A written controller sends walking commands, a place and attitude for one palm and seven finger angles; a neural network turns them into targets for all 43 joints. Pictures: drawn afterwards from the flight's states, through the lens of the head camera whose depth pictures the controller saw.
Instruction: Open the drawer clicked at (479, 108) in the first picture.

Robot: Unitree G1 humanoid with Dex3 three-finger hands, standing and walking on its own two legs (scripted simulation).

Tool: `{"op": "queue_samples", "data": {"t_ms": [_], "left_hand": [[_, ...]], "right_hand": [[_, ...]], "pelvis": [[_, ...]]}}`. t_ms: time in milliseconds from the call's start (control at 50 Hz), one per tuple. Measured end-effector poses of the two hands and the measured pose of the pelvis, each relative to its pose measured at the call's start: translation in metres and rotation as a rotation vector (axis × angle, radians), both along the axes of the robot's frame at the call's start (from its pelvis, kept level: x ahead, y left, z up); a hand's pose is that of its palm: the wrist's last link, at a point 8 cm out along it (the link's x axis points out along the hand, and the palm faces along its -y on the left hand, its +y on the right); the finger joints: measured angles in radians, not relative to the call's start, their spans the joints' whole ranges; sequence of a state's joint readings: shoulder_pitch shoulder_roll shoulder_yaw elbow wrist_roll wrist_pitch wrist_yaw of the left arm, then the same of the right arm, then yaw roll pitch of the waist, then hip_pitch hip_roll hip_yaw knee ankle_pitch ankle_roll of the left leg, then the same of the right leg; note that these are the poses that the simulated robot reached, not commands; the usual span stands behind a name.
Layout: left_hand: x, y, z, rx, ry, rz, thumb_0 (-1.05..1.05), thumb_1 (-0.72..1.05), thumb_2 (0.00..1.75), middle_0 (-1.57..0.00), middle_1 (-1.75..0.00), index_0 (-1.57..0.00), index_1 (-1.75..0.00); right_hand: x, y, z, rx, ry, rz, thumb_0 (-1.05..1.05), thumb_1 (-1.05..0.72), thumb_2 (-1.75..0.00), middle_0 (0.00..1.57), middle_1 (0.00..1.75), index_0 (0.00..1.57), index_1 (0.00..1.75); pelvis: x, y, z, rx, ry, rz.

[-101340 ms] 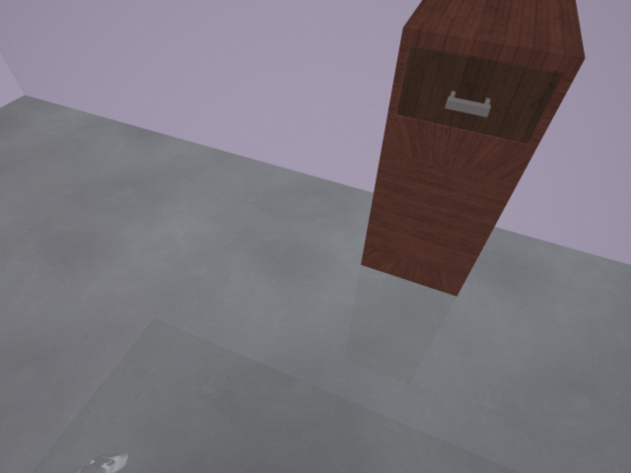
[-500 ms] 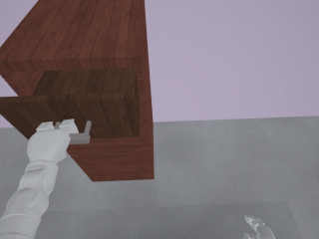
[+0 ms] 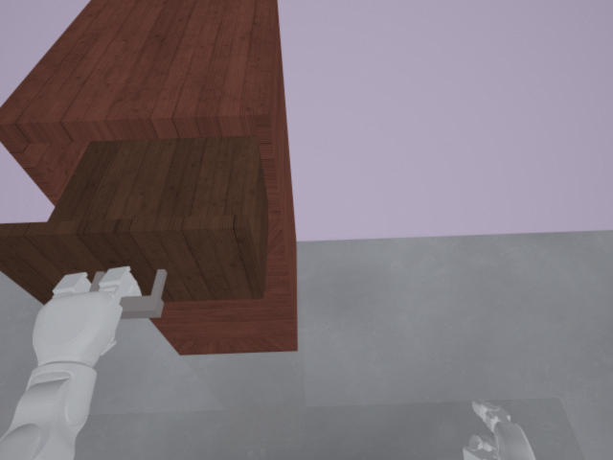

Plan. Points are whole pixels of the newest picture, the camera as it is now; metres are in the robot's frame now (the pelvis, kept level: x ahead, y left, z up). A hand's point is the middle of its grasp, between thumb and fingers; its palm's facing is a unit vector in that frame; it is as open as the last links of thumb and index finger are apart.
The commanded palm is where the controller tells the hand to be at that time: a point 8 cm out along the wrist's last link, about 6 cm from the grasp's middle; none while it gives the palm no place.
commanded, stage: pull the drawer open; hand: left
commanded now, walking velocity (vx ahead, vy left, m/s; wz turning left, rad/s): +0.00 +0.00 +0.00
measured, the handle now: (125, 293) +0.31 +0.27 +0.04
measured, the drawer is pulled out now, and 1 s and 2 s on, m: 0.17 0.27 0.30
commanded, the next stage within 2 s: open the thumb to release the handle in 1.50 s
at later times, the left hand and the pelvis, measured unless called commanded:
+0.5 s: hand (88, 386) +0.19 +0.29 +0.01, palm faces -0.01 -0.06 -1.00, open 5.2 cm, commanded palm +0.17 +0.28 +0.07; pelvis +0.00 +0.00 +0.00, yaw +1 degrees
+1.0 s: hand (76, 423) +0.16 +0.28 +0.01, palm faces -0.05 -0.07 -1.00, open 5.3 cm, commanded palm +0.11 +0.29 +0.07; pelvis +0.00 +0.00 -0.01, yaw -1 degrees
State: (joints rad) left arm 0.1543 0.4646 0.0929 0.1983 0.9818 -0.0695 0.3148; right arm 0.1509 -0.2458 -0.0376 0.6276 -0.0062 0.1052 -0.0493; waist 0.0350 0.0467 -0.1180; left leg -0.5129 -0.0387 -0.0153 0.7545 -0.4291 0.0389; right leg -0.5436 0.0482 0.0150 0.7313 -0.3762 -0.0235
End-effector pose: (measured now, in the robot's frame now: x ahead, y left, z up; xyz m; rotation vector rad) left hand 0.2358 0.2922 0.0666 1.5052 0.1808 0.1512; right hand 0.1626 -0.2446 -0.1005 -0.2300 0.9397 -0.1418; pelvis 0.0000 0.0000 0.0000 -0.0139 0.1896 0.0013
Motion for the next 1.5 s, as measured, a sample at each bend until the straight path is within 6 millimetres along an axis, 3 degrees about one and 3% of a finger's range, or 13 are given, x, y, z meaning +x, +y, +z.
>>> {"op": "queue_samples", "data": {"t_ms": [220,440,700,1060,1340,1500], "left_hand": [[-0.023,-0.003,0.001,-0.009,0.005,0.019,0.00,0.79,0.82,-0.38,-1.35,-0.40,-1.35],[-0.055,-0.007,0.001,-0.006,0.003,0.025,0.00,0.79,0.83,-0.38,-1.35,-0.40,-1.35],[-0.070,-0.009,0.001,0.000,0.006,0.038,0.00,0.79,0.82,-0.39,-1.35,-0.41,-1.35],[-0.106,-0.012,0.003,-0.007,0.040,0.030,0.00,0.78,0.81,-0.39,-1.35,-0.39,-1.35],[-0.135,-0.016,0.003,-0.002,0.030,0.055,-0.02,0.78,0.81,-0.41,-1.35,-0.39,-1.35],[-0.137,-0.016,0.003,0.007,0.019,0.059,-0.02,0.77,0.80,-0.41,-1.35,-0.38,-1.35]], "right_hand": [[0.023,0.014,0.007,0.030,-0.066,0.042,0.01,-0.91,-0.90,0.20,0.30,0.21,0.30],[0.032,0.023,0.007,0.033,-0.078,0.094,0.01,-0.91,-0.90,0.20,0.30,0.21,0.30],[0.033,0.030,0.004,0.049,-0.080,0.110,0.01,-0.91,-0.90,0.20,0.30,0.21,0.30],[0.038,0.011,0.010,0.012,-0.090,0.100,0.01,-0.91,-0.90,0.20,0.30,0.21,0.30],[0.040,0.026,0.005,0.054,-0.107,0.124,0.01,-0.91,-0.90,0.20,0.30,0.21,0.30],[0.036,0.027,0.006,0.054,-0.114,0.130,0.01,-0.91,-0.90,0.20,0.30,0.21,0.30]], "pelvis": [[0.001,0.001,0.000,0.000,-0.012,-0.002],[0.000,0.003,-0.002,0.000,-0.020,0.006],[-0.002,-0.001,-0.004,0.003,-0.026,0.004],[0.002,-0.002,-0.007,0.003,-0.007,-0.014],[-0.003,-0.002,-0.013,0.003,-0.003,-0.014],[-0.007,-0.003,-0.014,0.002,-0.012,-0.011]]}}
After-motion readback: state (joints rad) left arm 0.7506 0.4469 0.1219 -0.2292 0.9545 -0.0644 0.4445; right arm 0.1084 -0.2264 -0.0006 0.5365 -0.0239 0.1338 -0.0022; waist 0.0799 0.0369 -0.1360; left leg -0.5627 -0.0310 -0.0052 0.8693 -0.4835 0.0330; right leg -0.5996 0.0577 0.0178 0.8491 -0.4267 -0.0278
